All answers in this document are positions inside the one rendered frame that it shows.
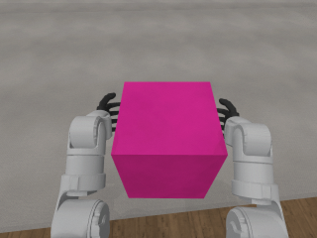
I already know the carton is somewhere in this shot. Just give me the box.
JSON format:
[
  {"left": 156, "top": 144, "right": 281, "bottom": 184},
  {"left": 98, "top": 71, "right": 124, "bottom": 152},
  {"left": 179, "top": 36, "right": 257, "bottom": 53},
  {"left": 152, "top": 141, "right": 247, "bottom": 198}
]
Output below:
[{"left": 111, "top": 81, "right": 228, "bottom": 199}]

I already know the right robot hand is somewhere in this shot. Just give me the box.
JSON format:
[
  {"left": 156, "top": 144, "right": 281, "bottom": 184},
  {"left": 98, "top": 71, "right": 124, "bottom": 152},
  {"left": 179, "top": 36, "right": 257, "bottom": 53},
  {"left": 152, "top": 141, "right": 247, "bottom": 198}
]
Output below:
[{"left": 216, "top": 98, "right": 240, "bottom": 139}]

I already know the robot right forearm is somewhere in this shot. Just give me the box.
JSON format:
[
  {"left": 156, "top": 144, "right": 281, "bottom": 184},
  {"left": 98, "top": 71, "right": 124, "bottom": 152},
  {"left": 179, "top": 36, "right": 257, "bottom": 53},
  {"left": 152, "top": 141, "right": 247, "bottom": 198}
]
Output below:
[{"left": 224, "top": 116, "right": 289, "bottom": 238}]

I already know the left robot hand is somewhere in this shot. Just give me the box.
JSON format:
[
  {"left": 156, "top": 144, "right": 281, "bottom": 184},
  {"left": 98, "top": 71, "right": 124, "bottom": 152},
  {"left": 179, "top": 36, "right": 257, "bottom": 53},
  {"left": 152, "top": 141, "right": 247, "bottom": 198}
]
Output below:
[{"left": 96, "top": 92, "right": 121, "bottom": 132}]

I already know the robot left forearm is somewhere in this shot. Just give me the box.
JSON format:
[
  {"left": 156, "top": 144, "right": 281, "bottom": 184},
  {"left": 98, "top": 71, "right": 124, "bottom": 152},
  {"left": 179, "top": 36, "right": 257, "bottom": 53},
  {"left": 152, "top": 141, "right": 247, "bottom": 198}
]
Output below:
[{"left": 51, "top": 110, "right": 113, "bottom": 237}]

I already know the left robot upper arm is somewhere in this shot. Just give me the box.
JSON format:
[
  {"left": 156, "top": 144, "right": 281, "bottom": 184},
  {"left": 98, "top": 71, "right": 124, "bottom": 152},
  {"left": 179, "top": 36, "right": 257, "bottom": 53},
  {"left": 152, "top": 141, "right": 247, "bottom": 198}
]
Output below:
[{"left": 51, "top": 199, "right": 110, "bottom": 238}]

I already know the right robot upper arm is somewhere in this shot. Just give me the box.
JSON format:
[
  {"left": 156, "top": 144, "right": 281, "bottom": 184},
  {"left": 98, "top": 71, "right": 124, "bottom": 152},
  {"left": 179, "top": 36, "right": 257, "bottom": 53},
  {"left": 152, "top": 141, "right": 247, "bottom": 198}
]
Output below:
[{"left": 226, "top": 206, "right": 288, "bottom": 238}]

